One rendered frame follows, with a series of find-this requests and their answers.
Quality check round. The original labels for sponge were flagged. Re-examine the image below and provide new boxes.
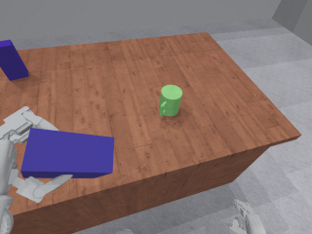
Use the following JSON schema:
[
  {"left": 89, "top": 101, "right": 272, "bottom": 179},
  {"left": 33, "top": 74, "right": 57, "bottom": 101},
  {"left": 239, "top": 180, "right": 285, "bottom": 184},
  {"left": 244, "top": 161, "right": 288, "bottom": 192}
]
[{"left": 20, "top": 128, "right": 115, "bottom": 178}]

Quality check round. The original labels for robot left hand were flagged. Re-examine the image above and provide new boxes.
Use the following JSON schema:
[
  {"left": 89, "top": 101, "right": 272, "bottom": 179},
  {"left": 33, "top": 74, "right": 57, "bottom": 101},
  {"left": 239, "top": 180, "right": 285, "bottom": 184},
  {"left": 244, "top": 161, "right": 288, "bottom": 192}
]
[{"left": 0, "top": 106, "right": 73, "bottom": 203}]

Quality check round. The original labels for robot right hand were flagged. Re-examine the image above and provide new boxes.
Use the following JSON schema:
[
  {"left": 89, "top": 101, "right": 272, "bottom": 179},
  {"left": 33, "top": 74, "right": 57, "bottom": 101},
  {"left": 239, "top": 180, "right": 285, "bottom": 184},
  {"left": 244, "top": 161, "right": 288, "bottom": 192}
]
[{"left": 229, "top": 199, "right": 267, "bottom": 234}]

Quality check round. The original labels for robot left forearm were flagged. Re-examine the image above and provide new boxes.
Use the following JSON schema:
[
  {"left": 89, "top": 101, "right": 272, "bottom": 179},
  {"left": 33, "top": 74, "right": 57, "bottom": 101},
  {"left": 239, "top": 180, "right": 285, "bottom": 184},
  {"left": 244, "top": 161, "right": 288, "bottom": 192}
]
[{"left": 0, "top": 195, "right": 14, "bottom": 234}]

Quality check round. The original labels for table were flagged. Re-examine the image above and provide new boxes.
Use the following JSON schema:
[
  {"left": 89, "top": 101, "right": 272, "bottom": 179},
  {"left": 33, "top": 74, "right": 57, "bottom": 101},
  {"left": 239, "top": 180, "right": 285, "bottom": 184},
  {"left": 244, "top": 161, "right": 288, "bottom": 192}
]
[{"left": 0, "top": 32, "right": 301, "bottom": 234}]

